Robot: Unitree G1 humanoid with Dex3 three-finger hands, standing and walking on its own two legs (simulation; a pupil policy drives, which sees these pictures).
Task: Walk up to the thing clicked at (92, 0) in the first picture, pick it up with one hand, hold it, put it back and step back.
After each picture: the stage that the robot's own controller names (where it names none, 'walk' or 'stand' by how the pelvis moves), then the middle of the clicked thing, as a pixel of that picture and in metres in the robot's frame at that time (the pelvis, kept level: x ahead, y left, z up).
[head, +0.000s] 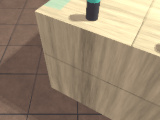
stand; (92, 7) +0.77 -0.02 +0.07
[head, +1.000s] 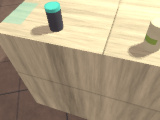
walk; (54, 17) +0.64 +0.18 +0.09
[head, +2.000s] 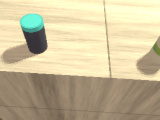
rise first; (35, 34) +0.45 +0.18 +0.11
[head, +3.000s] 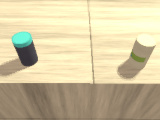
stand; (25, 49) +0.45 +0.23 +0.08
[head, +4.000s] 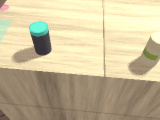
stand; (41, 39) +0.50 +0.18 +0.08
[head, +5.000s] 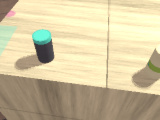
stand; (44, 46) +0.47 +0.18 +0.07
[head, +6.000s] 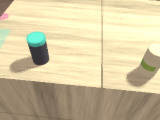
stand; (38, 49) +0.47 +0.20 +0.07
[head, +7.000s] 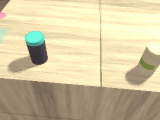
stand; (37, 48) +0.47 +0.20 +0.07
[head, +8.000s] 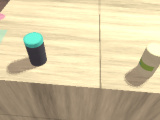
rise first; (36, 50) +0.46 +0.20 +0.07
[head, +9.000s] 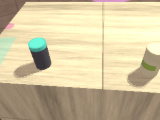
rise first; (40, 54) +0.45 +0.22 +0.08
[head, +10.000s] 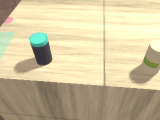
go down; (41, 49) +0.46 +0.22 +0.08
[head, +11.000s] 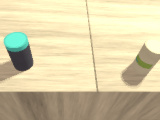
go down; (20, 52) +0.42 +0.21 +0.08
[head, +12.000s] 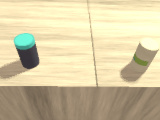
approach; (27, 51) +0.45 +0.21 +0.08
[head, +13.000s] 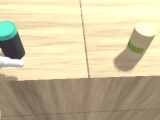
close; (10, 42) +0.45 +0.23 +0.11
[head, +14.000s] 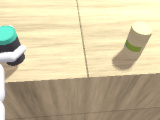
lift; (9, 46) +0.43 +0.23 +0.11
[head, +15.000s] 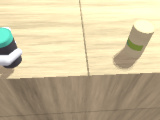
lift; (6, 49) +0.41 +0.24 +0.12
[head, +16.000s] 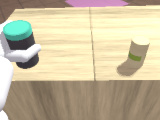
lift; (22, 45) +0.33 +0.18 +0.24
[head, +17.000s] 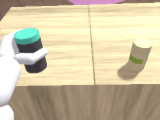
hold; (31, 51) +0.36 +0.16 +0.20
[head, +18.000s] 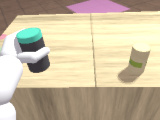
hold; (34, 50) +0.34 +0.16 +0.22
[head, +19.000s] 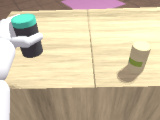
crouch; (28, 36) +0.40 +0.18 +0.23
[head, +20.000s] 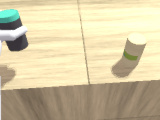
lower; (13, 30) +0.46 +0.22 +0.19
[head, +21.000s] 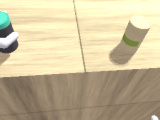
lower; (2, 33) +0.47 +0.23 +0.12
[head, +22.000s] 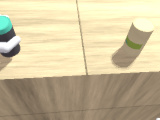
lower; (4, 37) +0.46 +0.24 +0.12
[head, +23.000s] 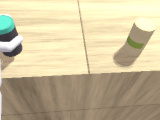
lower; (7, 37) +0.46 +0.23 +0.12
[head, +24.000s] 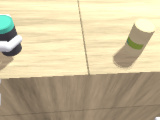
loosen; (6, 36) +0.46 +0.23 +0.12
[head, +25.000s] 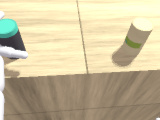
withdraw; (10, 40) +0.45 +0.22 +0.11
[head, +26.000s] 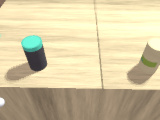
sink last; (35, 54) +0.43 +0.20 +0.09
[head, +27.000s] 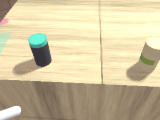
stand; (40, 50) +0.46 +0.21 +0.08
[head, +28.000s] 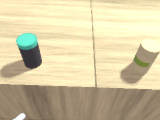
stand; (30, 51) +0.43 +0.22 +0.08
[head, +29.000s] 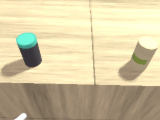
stand; (30, 50) +0.44 +0.22 +0.08
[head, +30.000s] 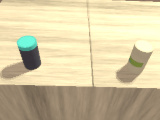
walk; (29, 53) +0.45 +0.22 +0.08
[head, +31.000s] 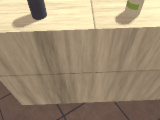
walk; (36, 3) +0.65 +0.23 +0.10
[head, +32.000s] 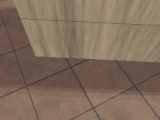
walk; out of the picture +1.02 +0.16 +0.11
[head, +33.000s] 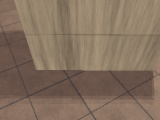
stand; out of the picture +1.14 +0.23 +0.09
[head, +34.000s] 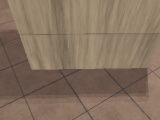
stand; out of the picture +1.14 +0.23 +0.07
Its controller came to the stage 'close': yes
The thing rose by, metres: 0.22
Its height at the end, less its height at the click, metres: +0.00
